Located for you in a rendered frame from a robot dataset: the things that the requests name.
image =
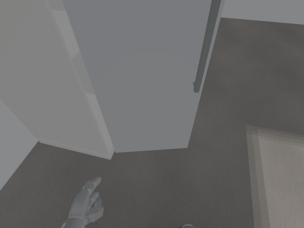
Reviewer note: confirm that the handle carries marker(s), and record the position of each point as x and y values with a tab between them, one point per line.
213	13

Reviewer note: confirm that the fridge door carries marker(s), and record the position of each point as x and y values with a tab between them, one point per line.
142	58

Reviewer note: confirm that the left robot forearm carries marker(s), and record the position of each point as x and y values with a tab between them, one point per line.
73	223

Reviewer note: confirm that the robot left hand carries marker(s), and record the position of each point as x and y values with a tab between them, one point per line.
81	207

